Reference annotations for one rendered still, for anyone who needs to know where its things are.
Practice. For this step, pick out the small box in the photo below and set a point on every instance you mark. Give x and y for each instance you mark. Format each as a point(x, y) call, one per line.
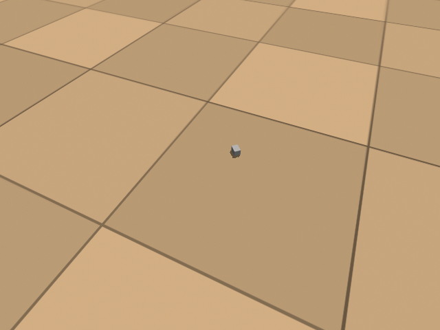
point(236, 150)

